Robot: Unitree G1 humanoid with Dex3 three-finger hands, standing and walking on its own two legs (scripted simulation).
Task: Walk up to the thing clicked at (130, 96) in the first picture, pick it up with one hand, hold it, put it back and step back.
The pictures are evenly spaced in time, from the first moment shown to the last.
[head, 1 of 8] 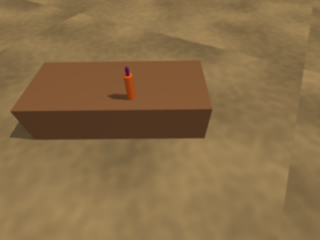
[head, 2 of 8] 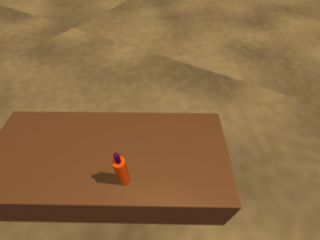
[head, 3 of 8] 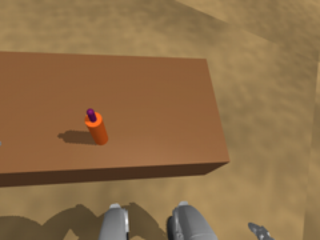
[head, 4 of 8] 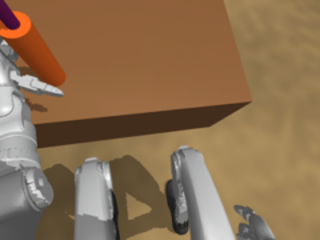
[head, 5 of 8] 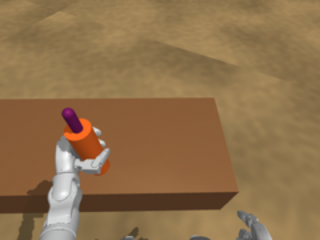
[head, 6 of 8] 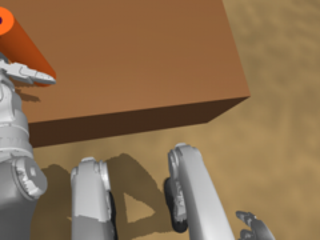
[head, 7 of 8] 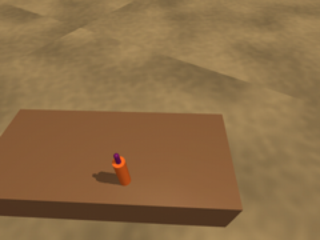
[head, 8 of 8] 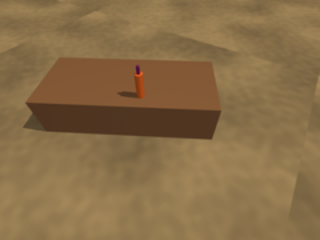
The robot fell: no
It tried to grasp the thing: yes
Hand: left
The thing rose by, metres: 0.36
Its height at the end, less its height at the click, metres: +0.00
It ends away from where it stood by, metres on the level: 0.01
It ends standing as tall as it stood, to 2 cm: yes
